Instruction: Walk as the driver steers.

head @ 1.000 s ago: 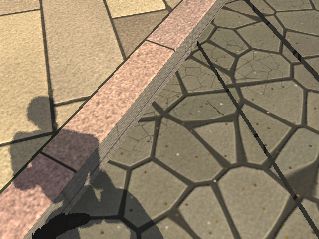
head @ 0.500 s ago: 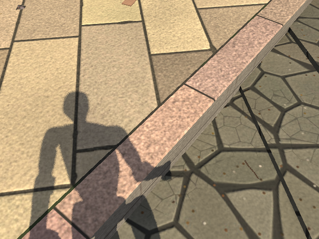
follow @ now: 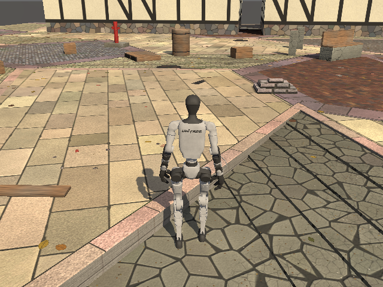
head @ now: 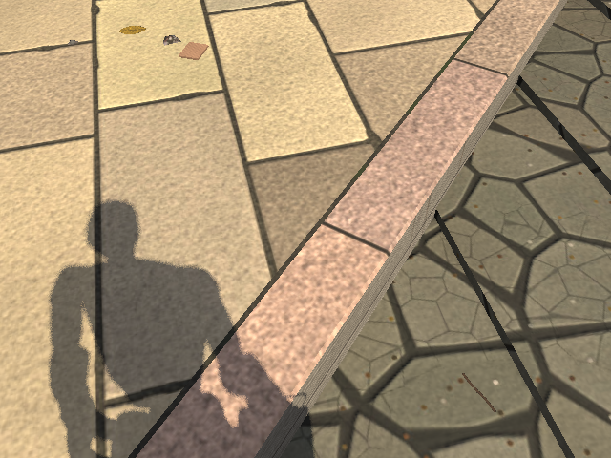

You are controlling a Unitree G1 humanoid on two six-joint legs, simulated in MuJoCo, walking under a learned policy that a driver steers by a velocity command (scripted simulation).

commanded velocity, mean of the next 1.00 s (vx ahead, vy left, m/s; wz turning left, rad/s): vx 0.08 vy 0.00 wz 0.46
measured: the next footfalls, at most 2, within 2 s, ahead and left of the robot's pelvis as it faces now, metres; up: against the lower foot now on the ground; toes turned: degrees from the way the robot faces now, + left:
left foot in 0.36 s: +0.00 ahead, +0.12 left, +0.00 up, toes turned +15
right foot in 0.94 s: +0.08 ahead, -0.05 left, +0.00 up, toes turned +31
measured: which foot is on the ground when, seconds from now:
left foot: up 0.00-0.34, down 0.36-0.94, up 0.96-1.00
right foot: down 0.00-0.36, up 0.38-0.92, down 0.94-1.00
